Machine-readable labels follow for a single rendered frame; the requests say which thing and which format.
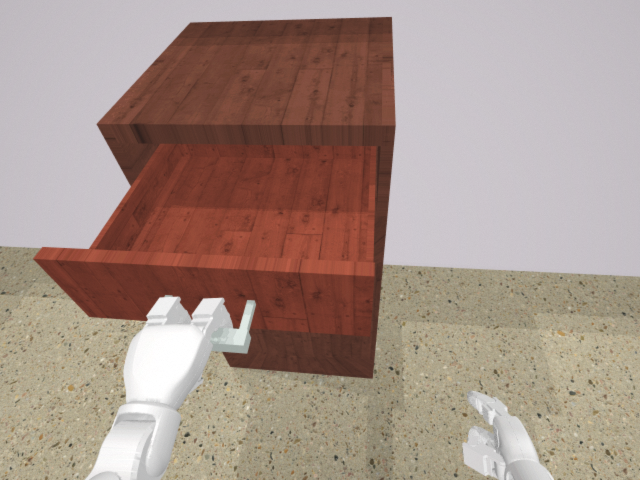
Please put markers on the handle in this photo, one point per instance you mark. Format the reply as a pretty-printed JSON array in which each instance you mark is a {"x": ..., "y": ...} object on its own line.
[{"x": 234, "y": 340}]

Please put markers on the drawer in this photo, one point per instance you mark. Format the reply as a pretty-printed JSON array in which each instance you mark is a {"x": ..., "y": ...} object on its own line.
[{"x": 289, "y": 226}]

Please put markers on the robot left forearm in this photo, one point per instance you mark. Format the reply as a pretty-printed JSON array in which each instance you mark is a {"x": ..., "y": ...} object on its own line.
[{"x": 139, "y": 444}]

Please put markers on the cabinet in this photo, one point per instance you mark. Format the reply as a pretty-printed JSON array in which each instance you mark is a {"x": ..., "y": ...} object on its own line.
[{"x": 323, "y": 82}]

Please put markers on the robot right forearm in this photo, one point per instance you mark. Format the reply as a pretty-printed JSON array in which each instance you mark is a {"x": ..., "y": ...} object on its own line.
[{"x": 526, "y": 470}]

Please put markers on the right robot hand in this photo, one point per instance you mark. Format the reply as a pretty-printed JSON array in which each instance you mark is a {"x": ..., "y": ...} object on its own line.
[{"x": 488, "y": 453}]

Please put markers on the left robot hand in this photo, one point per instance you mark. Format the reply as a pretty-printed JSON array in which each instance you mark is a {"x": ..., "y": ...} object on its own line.
[{"x": 166, "y": 359}]

